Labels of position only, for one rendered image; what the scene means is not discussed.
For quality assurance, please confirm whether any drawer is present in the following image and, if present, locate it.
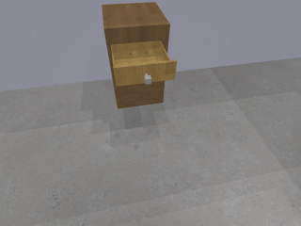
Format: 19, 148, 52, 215
110, 40, 177, 87

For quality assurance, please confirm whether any cabinet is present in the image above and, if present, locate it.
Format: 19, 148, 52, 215
102, 2, 170, 109

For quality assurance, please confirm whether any handle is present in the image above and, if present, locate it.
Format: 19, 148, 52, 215
144, 73, 151, 85

